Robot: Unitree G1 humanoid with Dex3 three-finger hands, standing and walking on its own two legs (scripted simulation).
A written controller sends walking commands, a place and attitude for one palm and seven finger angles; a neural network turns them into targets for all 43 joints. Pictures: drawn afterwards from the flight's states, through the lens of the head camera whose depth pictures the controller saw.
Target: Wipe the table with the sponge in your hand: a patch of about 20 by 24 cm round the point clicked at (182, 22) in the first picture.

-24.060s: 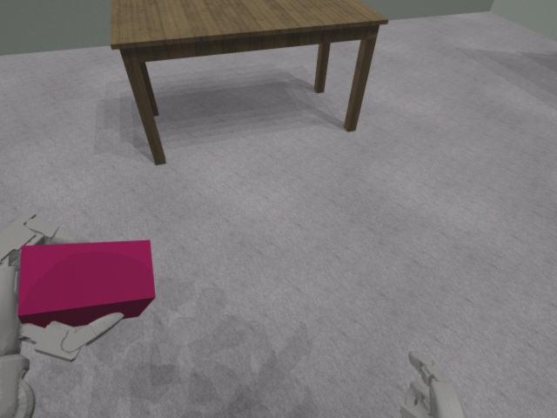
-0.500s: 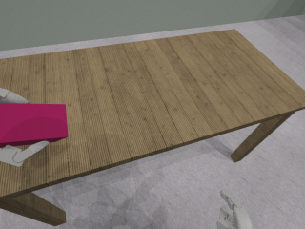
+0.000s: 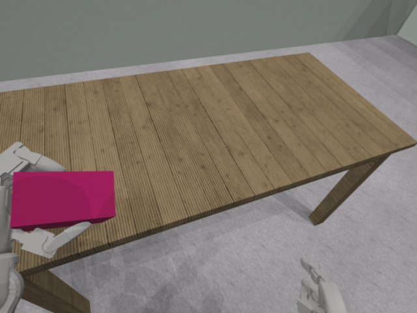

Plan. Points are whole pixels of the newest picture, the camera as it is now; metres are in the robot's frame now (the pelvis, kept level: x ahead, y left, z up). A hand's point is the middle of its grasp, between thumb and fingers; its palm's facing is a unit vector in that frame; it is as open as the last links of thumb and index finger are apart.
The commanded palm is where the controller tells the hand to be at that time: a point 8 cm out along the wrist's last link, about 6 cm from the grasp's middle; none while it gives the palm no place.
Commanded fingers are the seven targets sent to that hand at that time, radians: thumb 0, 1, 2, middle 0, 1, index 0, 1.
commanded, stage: come to a stop and stand still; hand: left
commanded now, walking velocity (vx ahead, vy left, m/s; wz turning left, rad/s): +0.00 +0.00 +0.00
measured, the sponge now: (79, 200) +0.23 +0.23 +0.14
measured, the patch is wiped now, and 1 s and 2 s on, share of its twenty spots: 0.00 0.00 0.00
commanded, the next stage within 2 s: look again from close up in 0.36 s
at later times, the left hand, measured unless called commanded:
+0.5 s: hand (69, 201) +0.22 +0.23 +0.15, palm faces +0.38 -0.86 -0.35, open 10.4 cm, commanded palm +0.16 +0.27 +0.18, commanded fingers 0.00 0.10 1.30 -1.20 -1.60 -1.20 -1.60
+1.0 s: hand (74, 198) +0.22 +0.22 +0.16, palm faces +0.39 -0.85 -0.35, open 10.3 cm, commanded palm +0.17 +0.26 +0.18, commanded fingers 0.00 0.10 1.30 -1.20 -1.60 -1.20 -1.60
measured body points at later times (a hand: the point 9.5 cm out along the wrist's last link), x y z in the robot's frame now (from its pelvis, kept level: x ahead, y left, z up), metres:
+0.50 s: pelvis +0.00 -0.01 +0.01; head +0.01 +0.01 +0.45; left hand +0.19 +0.28 +0.17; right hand +0.17 -0.24 -0.07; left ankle +0.03 +0.06 -0.74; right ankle +0.02 -0.15 -0.74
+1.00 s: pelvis +0.01 -0.02 +0.00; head +0.02 -0.01 +0.45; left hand +0.19 +0.27 +0.18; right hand +0.20 -0.24 -0.06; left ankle +0.03 +0.06 -0.74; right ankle +0.02 -0.15 -0.74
